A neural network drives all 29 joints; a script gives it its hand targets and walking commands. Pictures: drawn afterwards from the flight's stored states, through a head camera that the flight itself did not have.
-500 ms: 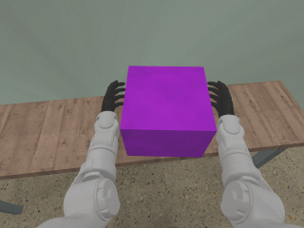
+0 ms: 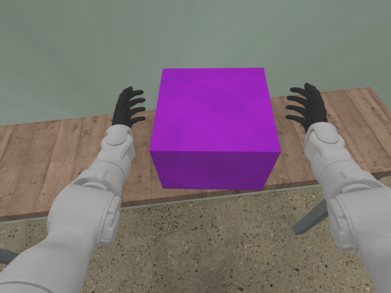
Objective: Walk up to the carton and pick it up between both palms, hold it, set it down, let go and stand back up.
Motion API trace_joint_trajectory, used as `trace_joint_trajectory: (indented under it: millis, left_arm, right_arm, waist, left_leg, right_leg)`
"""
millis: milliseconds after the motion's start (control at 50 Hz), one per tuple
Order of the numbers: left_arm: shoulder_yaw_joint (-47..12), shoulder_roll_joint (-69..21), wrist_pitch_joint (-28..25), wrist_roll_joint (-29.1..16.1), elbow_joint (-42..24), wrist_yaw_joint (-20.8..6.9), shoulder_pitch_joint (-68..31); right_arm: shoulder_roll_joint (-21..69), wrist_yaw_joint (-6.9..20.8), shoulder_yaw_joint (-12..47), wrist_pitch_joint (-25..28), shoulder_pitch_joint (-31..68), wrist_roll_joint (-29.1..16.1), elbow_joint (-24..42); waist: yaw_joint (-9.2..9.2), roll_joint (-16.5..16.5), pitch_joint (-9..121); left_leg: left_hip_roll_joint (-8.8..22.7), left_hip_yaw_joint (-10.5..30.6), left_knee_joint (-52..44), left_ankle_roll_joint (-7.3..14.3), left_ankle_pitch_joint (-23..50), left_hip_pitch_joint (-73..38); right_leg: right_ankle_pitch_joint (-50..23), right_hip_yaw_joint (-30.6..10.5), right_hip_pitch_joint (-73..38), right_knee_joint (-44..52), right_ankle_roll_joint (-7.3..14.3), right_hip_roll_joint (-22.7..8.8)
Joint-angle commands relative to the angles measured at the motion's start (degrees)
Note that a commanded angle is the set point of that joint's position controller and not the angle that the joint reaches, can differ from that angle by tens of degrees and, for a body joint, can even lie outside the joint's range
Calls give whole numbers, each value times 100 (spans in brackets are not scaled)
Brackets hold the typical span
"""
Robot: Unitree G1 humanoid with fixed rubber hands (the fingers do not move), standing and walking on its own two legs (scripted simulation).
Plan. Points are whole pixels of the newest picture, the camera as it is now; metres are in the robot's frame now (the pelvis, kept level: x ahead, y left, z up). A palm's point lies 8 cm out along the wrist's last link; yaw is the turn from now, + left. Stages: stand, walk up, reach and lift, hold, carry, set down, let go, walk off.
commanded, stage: set down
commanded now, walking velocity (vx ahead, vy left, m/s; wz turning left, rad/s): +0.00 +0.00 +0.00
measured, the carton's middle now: (212, 129) +0.45 +0.02 +0.05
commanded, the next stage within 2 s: none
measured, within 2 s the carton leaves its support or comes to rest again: neither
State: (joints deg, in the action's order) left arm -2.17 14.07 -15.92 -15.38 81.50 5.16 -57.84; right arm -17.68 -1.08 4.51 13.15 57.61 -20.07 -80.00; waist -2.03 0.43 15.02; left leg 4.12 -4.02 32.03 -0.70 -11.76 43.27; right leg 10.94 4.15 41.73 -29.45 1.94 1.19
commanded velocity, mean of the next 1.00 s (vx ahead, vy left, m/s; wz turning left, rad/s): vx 0.00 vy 0.00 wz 0.00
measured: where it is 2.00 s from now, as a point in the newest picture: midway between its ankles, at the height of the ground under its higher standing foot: outside the picture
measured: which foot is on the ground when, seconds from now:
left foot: down 0.00-1.00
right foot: down 0.00-1.00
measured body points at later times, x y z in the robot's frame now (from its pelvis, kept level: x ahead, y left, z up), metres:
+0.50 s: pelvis -0.02 -0.01 +0.00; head +0.05 -0.01 +0.45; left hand +0.47 +0.21 +0.15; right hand +0.48 -0.21 +0.14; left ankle +0.01 +0.13 -0.72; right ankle +0.01 -0.10 -0.72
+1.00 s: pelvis +0.00 -0.01 +0.02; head +0.03 +0.00 +0.47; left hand +0.42 +0.23 +0.15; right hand +0.44 -0.20 +0.14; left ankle +0.01 +0.13 -0.72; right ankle +0.01 -0.10 -0.72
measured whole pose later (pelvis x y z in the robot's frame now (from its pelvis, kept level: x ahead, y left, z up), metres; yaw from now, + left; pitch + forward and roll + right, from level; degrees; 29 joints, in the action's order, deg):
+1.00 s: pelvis +0.00 -0.01 +0.02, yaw +1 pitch +7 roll +0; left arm 5.5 18.3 15.5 -10.1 41.0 1.0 -43.4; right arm -22.5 -2.2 6.6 -5.9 46.0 -26.2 -50.9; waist -1.8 -0.8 3.6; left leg 2.9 -3.1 20.0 -1.4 -7.7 19.4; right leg 7.8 2.8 18.7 -19.2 2.2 1.6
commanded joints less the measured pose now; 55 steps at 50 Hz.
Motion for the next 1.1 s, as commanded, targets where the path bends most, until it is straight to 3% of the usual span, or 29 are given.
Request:
trace_joint_trajectory:
  millis: [0,40,80,100,160,200,220,260,280,300,340,400,440,480,540,560,580,680,720,760,800,820,840,860,880,900,920,960,1080]
  left_arm:
    - [-339,865,-229,-403,-1185,-39,-3014]
    - [-354,920,-77,-466,-1203,-56,-2833]
    - [-395,1054,101,-550,-1660,-116,-2968]
    - [-389,1110,173,-567,-1410,-161,-3069]
    - [-260,1340,403,-565,-2210,-137,-3200]
    - [-196,1315,541,-511,-1498,-239,-2808]
    - [-184,1462,603,-545,-1904,-237,-3162]
    - [-150,1564,708,-539,-1750,-207,-3238]
    - [-146,1617,791,-578,-2020,-179,-3335]
    - [-178,1542,867,-543,-1728,-191,-3258]
    - [-267,1545,1003,-583,-1804,-168,-3378]
    - [-106,1635,1328,-472,-2137,-160,-3334]
    - [-124,1545,1487,-374,-1599,-216,-3225]
    - [-145,1664,1532,-498,-2267,-162,-3620]
    - [-176,1584,1775,-398,-2319,-127,-3575]
    - [-212,1431,1870,-346,-2018,-149,-3309]
    - [-176,1471,1923,-366,-2087,-173,-3449]
    - [109,1609,2271,-123,-3038,-163,-3247]
    - [259,1582,2458,44,-3031,-193,-2814]
    - [356,1500,2599,186,-3547,-219,-2503]
    - [424,1373,2686,221,-3917,-256,-2008]
    - [529,1518,2712,214,-4215,-257,-2387]
    - [544,1287,2747,361,-4188,-273,-1533]
    - [640,1394,2819,355,-4169,-319,-1831]
    - [624,1293,2877,411,-4286,-330,-1528]
    - [1190,1255,2959,766,-3999,-407,-259]
    - [1110,1412,2959,673,-4832,-454,-554]
    - [1119,1381,3016,561,-5498,-420,-525]
    - [881,1283,3200,171,-6731,-232,-256]
  right_arm:
    - [-1027,192,77,158,2839,-329,1115]
    - [-1084,258,183,49,2766,-423,1179]
    - [-1234,293,185,-69,2853,-567,1457]
    - [-1197,282,175,-135,2964,-540,1381]
    - [-1410,307,164,-243,3128,-652,1973]
    - [-1279,283,265,-421,2900,-578,1412]
    - [-1446,237,165,-444,3140,-607,1775]
    - [-1383,172,148,-581,3255,-550,1810]
    - [-1440,151,162,-672,3322,-602,2030]
    - [-1335,160,186,-766,3256,-603,1761]
    - [-1453,134,65,-885,3325,-516,1793]
    - [-1598,96,55,-1042,3356,-553,2001]
    - [-1425,100,79,-1236,3229,-502,1435]
    - [-1579,96,36,-1268,3530,-588,2026]
    - [-1573,112,-48,-1440,3489,-569,1996]
    - [-1480,129,14,-1529,3286,-538,1590]
    - [-1472,116,23,-1573,3370,-579,1606]
    - [-1621,85,-49,-1651,3164,-586,2312]
    - [-1541,83,21,-1766,2778,-593,2170]
    - [-1563,39,-20,-1768,2442,-614,2377]
    - [-1533,13,-28,-1698,2069,-599,2729]
    - [-1659,-26,-175,-1681,2470,-513,3057]
    - [-1476,-25,-87,-1656,1686,-508,2975]
    - [-1571,-37,-165,-1689,2040,-481,3048]
    - [-1571,-48,-184,-1713,1702,-437,2979]
    - [-1228,-36,507,-1749,1215,-776,3131]
    - [-1279,-111,99,-1681,1111,-787,3636]
    - [-1334,-156,-190,-1662,1092,-563,4324]
    - [-1262,-85,-827,-1900,653,-80,5205]
  waist:
    - [45,108,4115]
    - [36,-25,4224]
    - [52,39,4518]
    - [51,-135,4377]
    - [-69,-202,4942]
    - [19,-505,4192]
    - [33,-433,4459]
    - [-10,-503,4259]
    - [-12,-507,4330]
    - [-6,-434,3979]
    - [65,-337,4135]
    - [34,-316,4145]
    - [84,-361,3313]
    - [3,-279,3742]
    - [115,-40,3661]
    - [145,-104,3167]
    - [89,-82,3017]
    - [37,18,3356]
    - [46,-129,2903]
    - [98,74,2866]
    - [115,50,2806]
    - [90,41,2988]
    - [108,-33,2644]
    - [115,-89,2556]
    - [174,-40,2280]
    - [-345,-477,1762]
    - [-176,-282,1997]
    - [-77,-230,2022]
    - [178,72,1986]
  left_leg:
    - [-261,100,362,-288,2060,-2180]
    - [-295,125,457,-256,2120,-2123]
    - [-309,107,438,-221,2104,-2037]
    - [-335,124,425,-174,1859,-1870]
    - [-376,103,379,-134,2066,-1911]
    - [-390,152,275,-3,1580,-1495]
    - [-398,107,155,-23,1521,-1458]
    - [-412,123,85,43,1222,-1308]
    - [-432,96,7,28,1192,-1402]
    - [-422,122,-30,54,1069,-1307]
    - [-394,142,-111,10,1013,-1597]
    - [-385,163,-143,-32,1512,-2078]
    - [-388,197,-321,24,1091,-1965]
    - [-384,158,-422,-2,1223,-2103]
    - [-378,222,-427,-84,1430,-2591]
    - [-367,269,-480,-69,1323,-2647]
    - [-354,265,-540,-54,1200,-2651]
    - [-397,205,-609,-111,1863,-3099]
    - [-435,229,-717,-65,1818,-3051]
    - [-440,222,-751,-140,2178,-3336]
    - [-465,233,-737,-174,2360,-3582]
    - [-484,200,-752,-172,2322,-3537]
    - [-474,228,-783,-189,2469,-3631]
    - [-507,230,-859,-165,2285,-3527]
    - [-506,240,-904,-158,2169,-3581]
    - [-468,115,-969,71,2408,-3661]
    - [-503,87,-1094,0,2277,-3405]
    - [-510,70,-1081,-33,2267,-3588]
    - [-409,226,-999,-3,1682,-4155]
  right_leg:
    - [-1617,-165,-1284,-148,-336,76]
    - [-1807,-155,-1329,-259,-364,105]
    - [-2053,-201,-1540,-321,-401,109]
    - [-1865,-216,-1586,-312,-403,96]
    - [-2365,-238,-1977,-417,-488,107]
    - [-2176,-349,-2139,-369,-531,30]
    - [-2247,-363,-2340,-308,-560,30]
    - [-1988,-408,-2407,-306,-561,10]
    - [-1966,-407,-2518,-238,-560,31]
    - [-1824,-441,-2454,-211,-533,-7]
    - [-1658,-395,-2346,-93,-493,31]
    - [-2112,-340,-2473,-5,-477,87]
    - [-1692,-332,-2446,138,-467,58]
    - [-1763,-340,-2602,230,-464,55]
    - [-1803,-227,-2435,308,-404,120]
    - [-1592,-240,-2312,416,-376,113]
    - [-1458,-244,-2305,493,-368,91]
    - [-2138,-221,-2845,517,-436,154]
    - [-2202,-234,-3058,594,-454,152]
    - [-2542,-267,-3255,632,-460,197]
    - [-2652,-218,-3362,694,-485,229]
    - [-2634,-218,-3399,711,-510,222]
    - [-2843,-224,-3599,745,-501,235]
    - [-2686,-228,-3611,803,-521,224]
    - [-2581,-235,-3621,815,-504,216]
    - [-2702,-420,-4164,860,-491,105]
    - [-2736,-382,-4341,795,-540,93]
    - [-2468,-339,-4184,866,-482,160]
    - [-1131,-269,-3130,1160,-252,209]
